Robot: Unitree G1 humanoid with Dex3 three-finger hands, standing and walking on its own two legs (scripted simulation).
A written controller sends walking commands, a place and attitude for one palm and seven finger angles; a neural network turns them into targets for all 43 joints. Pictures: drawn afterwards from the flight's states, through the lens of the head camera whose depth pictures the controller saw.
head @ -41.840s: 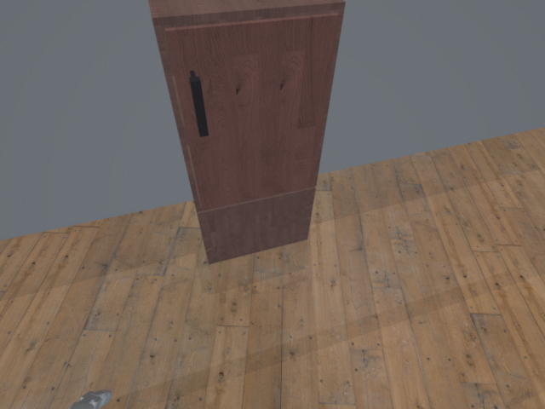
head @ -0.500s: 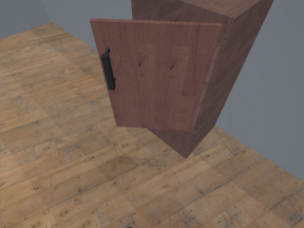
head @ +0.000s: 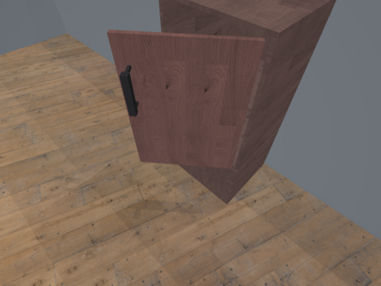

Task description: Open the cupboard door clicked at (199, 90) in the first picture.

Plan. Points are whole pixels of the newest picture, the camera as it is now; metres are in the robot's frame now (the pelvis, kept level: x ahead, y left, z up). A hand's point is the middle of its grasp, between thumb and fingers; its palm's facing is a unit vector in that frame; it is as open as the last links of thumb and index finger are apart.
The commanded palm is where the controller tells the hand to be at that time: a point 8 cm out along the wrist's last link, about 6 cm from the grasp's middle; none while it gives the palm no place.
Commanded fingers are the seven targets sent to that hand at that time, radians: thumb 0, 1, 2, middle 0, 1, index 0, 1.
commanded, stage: look again from close up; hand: left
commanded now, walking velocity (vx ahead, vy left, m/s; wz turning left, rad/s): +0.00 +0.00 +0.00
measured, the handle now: (131, 91) +0.65 +0.22 +0.02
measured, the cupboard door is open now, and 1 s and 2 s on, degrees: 39 39 39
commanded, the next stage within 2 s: shuffle to correct the standing spot in 0.60 s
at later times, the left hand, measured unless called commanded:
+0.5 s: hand out of the picture +0.01 +0.23 -0.18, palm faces -0.01 -0.98 -0.22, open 7.4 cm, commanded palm none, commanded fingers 0.00 0.90 0.90 -0.20 -0.30 -0.20 -0.30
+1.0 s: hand out of the picture -0.02 +0.21 -0.19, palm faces +0.01 -0.99 -0.17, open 7.4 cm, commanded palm none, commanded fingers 0.00 0.90 0.90 -0.20 -0.30 -0.20 -0.30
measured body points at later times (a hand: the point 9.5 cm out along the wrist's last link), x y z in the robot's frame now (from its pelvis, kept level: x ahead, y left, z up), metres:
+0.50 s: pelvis -0.01 +0.05 -0.01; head -0.01 +0.05 +0.44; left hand +0.01 +0.28 -0.16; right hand +0.02 -0.19 -0.16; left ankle +0.01 +0.14 -0.74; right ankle -0.04 -0.09 -0.74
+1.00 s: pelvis +0.02 +0.04 -0.01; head +0.03 +0.05 +0.44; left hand -0.01 +0.26 -0.17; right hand +0.02 -0.18 -0.17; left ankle +0.02 +0.14 -0.74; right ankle -0.04 -0.09 -0.74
